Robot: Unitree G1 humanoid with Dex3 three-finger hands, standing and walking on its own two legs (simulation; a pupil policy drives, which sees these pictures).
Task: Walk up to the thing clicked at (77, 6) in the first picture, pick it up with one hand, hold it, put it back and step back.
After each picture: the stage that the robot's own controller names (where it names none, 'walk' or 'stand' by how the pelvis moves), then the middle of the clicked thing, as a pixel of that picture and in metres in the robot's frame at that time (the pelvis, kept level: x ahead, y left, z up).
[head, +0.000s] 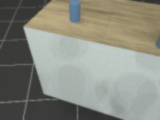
stand; (74, 11) +0.89 +0.06 +0.03
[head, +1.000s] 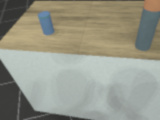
walk; (46, 23) +0.78 +0.25 +0.03
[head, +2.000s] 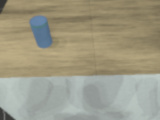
stand; (41, 32) +0.56 +0.18 +0.06
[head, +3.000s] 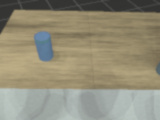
stand; (44, 46) +0.54 +0.17 +0.03
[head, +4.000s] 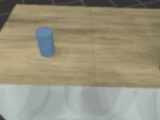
stand; (46, 42) +0.55 +0.17 +0.03
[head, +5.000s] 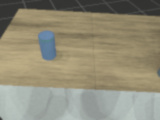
stand; (47, 46) +0.55 +0.18 +0.03
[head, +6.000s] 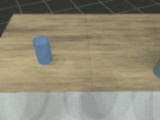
stand; (43, 50) +0.54 +0.18 +0.02
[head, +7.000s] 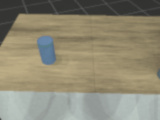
stand; (47, 50) +0.54 +0.17 +0.02
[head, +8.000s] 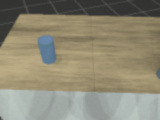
stand; (47, 50) +0.55 +0.17 +0.02
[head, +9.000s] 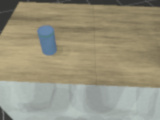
rise first; (47, 41) +0.56 +0.18 +0.02
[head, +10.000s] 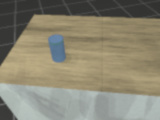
go down; (57, 48) +0.56 +0.17 +0.02
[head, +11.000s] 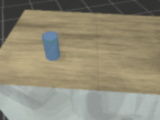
go down; (51, 46) +0.56 +0.15 +0.03
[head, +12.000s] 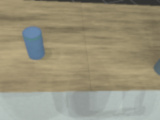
go down; (34, 44) +0.53 +0.16 +0.04
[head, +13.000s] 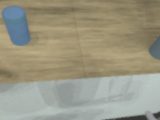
close in; (17, 27) +0.54 +0.17 +0.07
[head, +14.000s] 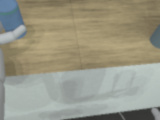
close; (11, 20) +0.56 +0.17 +0.09
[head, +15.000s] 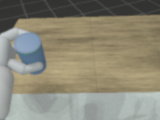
lift; (32, 55) +0.36 +0.15 +0.20
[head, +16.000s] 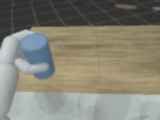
lift; (39, 57) +0.32 +0.13 +0.23
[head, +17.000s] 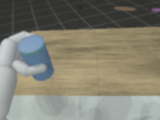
hold; (37, 59) +0.32 +0.13 +0.23
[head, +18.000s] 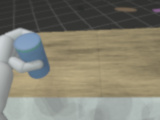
crouch; (33, 56) +0.32 +0.15 +0.24
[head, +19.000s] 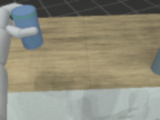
crouch; (28, 28) +0.45 +0.15 +0.23
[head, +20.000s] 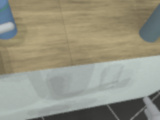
lower; (0, 18) +0.54 +0.16 +0.09
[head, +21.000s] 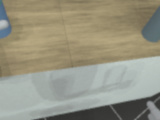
lower; out of the picture +0.54 +0.17 +0.10
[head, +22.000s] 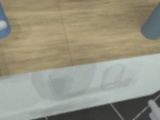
lower; out of the picture +0.54 +0.18 +0.10
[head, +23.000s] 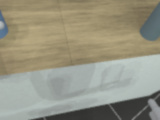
lower; out of the picture +0.54 +0.18 +0.10
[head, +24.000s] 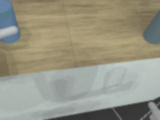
loosen; (5, 22) +0.53 +0.16 +0.10
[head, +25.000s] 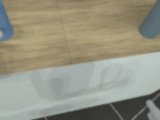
withdraw; out of the picture +0.54 +0.17 +0.10
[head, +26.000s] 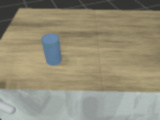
sink last; (52, 50) +0.51 +0.14 +0.06
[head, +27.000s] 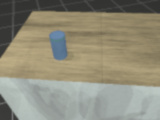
stand; (58, 45) +0.56 +0.15 +0.06
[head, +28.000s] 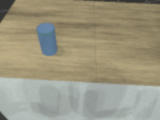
stand; (47, 40) +0.53 +0.16 +0.07
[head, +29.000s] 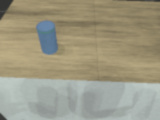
stand; (47, 38) +0.53 +0.15 +0.09
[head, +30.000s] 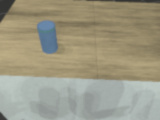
stand; (48, 37) +0.54 +0.16 +0.09
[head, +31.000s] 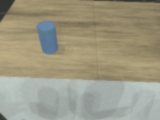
stand; (48, 38) +0.53 +0.15 +0.09
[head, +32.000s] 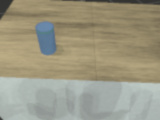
stand; (46, 39) +0.53 +0.15 +0.09
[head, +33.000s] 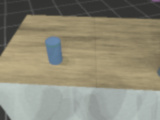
stand; (54, 51) +0.56 +0.15 +0.03
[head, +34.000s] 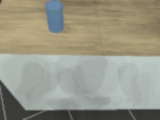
walk; (55, 17) +0.62 +0.11 +0.04
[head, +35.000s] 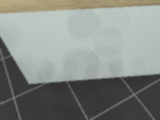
walk; out of the picture +0.89 +0.23 +0.05
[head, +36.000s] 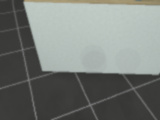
stand; out of the picture +1.16 +0.16 +0.04
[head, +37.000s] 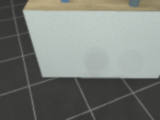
stand; out of the picture +1.15 +0.15 +0.02
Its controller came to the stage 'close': yes
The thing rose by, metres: 0.21
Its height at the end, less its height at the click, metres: +0.00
